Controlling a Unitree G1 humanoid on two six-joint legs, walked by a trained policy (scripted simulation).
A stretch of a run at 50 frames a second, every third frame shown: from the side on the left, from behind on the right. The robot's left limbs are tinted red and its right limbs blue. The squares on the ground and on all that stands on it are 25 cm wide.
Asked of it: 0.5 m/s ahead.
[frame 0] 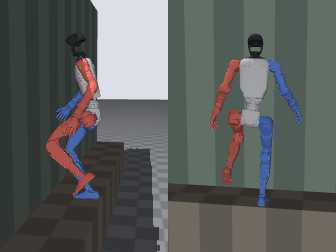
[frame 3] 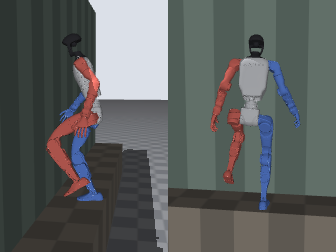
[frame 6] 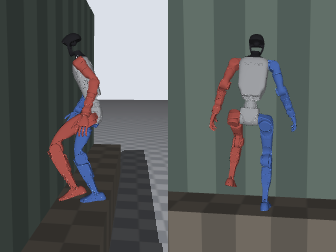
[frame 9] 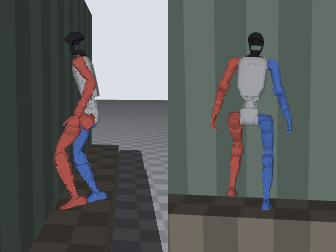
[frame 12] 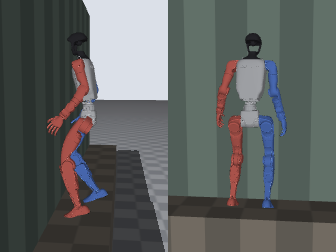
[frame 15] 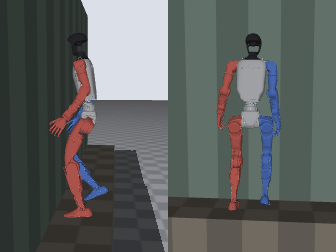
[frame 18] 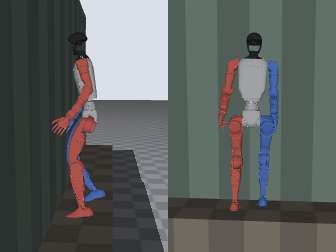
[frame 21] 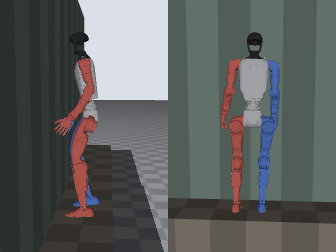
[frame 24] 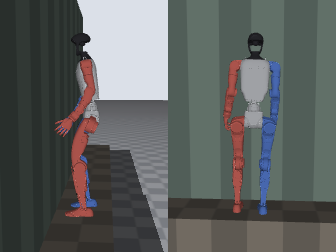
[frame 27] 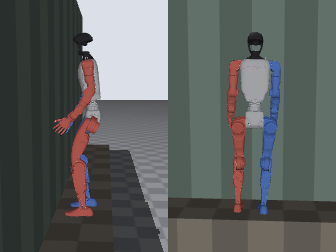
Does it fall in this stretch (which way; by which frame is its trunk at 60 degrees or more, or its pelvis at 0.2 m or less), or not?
no
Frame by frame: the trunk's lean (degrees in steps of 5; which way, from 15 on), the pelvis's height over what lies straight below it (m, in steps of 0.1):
0: 15 forward, 0.7
3: 20 forward, 0.8
6: 20 forward, 0.8
9: 15 forward, 0.8
12: 10, 0.8
15: 10, 0.8
18: 10, 0.8
21: 10, 0.8
24: 10, 0.8
27: 10, 0.8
